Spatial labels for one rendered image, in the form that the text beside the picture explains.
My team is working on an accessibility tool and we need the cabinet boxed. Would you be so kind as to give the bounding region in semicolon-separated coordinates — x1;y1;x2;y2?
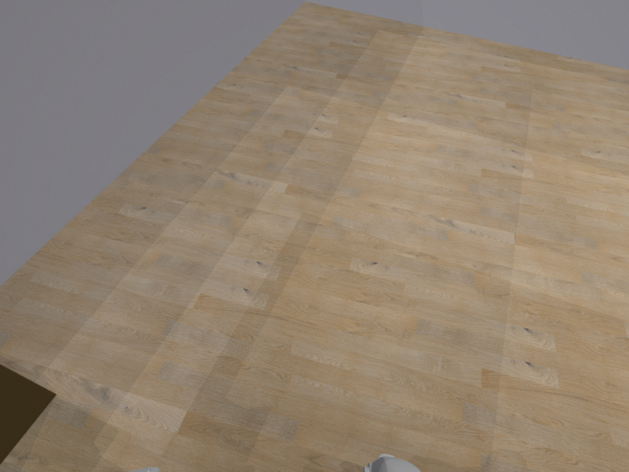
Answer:
0;365;56;464

